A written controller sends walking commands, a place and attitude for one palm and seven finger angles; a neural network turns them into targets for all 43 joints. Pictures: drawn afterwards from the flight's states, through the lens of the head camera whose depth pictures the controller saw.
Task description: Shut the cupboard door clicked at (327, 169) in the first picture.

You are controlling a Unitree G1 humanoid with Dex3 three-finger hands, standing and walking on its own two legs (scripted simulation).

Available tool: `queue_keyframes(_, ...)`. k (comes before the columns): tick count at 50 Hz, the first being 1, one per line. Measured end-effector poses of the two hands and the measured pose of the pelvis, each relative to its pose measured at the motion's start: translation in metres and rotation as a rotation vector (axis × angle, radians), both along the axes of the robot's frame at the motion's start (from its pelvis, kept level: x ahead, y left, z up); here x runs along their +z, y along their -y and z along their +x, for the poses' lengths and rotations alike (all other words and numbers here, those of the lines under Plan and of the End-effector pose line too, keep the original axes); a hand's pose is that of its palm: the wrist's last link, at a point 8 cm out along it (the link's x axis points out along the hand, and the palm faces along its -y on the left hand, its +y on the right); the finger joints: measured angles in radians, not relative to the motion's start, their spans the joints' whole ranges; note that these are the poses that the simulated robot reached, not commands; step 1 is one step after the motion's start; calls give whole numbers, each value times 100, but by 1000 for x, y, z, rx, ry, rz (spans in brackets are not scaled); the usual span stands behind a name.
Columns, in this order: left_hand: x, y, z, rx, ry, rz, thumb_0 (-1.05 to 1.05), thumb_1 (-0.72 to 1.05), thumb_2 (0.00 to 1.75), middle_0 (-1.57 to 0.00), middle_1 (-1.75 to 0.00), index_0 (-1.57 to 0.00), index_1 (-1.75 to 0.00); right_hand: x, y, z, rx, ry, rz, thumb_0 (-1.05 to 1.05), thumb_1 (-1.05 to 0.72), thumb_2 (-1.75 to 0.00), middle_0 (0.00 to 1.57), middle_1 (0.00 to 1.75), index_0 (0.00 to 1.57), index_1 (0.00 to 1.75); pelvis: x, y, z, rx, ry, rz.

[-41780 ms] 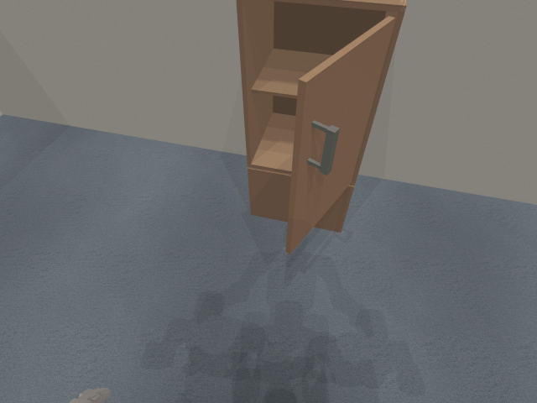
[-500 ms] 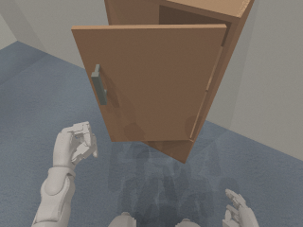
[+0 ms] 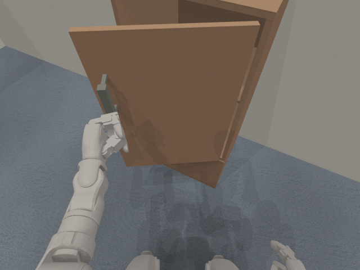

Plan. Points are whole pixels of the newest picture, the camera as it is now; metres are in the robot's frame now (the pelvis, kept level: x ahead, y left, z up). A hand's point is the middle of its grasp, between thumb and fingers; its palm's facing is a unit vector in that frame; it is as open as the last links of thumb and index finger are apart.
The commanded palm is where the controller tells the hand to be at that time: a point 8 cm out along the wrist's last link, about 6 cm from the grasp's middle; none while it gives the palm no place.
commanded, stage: bring the fist close to the handle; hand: left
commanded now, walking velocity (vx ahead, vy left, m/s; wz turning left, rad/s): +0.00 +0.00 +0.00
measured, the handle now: (109, 100) +0.51 +0.19 +0.06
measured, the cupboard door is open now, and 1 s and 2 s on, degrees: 31 30 16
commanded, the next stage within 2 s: push the door shut along its arc in 0.48 s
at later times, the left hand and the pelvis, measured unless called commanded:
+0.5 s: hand (122, 134) +0.40 +0.14 +0.06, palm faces +0.10 -1.00 -0.01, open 3.1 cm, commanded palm +0.37 +0.19 +0.07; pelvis +0.00 +0.00 +0.00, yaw -1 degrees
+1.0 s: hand (127, 115) +0.45 +0.14 +0.07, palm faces -0.01 -1.00 -0.02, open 3.1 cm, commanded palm +0.43 +0.19 +0.07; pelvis -0.01 +0.01 -0.01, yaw -1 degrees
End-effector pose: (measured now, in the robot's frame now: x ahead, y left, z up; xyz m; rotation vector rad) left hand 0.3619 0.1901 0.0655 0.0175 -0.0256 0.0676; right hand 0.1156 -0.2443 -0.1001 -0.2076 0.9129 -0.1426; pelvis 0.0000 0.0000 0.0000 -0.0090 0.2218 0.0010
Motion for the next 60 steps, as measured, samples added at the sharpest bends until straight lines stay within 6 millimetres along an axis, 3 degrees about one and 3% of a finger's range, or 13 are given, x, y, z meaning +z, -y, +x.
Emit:
queue_keyframes(8,0,6,25,20,-5,0,2,90,90,-130,-150,-130,-150,-6,8,-27,-39,-79,1,1,-91,-90,21,30,20,30,-1,2,-1,-11,-19,4)
queue_keyframes(17,-2,2,16,28,-5,0,2,90,90,-130,-150,-130,-150,-7,14,-50,-79,-144,7,1,-91,-90,21,30,20,30,3,4,0,-22,-14,9)
queue_keyframes(32,-2,-3,14,16,5,-9,2,90,90,-130,-150,-131,-150,-1,12,-29,-52,-83,-12,1,-91,-90,21,30,20,30,2,2,-5,-11,-8,2)
queue_keyframes(40,0,-7,36,-26,2,6,2,90,90,-131,-150,-131,-150,-5,8,-27,-43,-84,-22,1,-91,-90,21,30,20,30,-3,-1,-8,-2,-24,-5)
queue_keyframes(47,3,-1,62,-79,-14,0,2,90,90,-130,-150,-131,-150,-14,7,-49,-66,-151,-19,0,-91,-90,21,30,20,30,-7,-5,-7,-6,-52,-7)
queue_keyframes(60,0,0,92,-130,-35,15,2,90,90,-130,-150,-130,-150,-23,12,-107,-135,-305,-32,0,-91,-90,21,30,20,30,-14,-6,-10,-10,-91,-12)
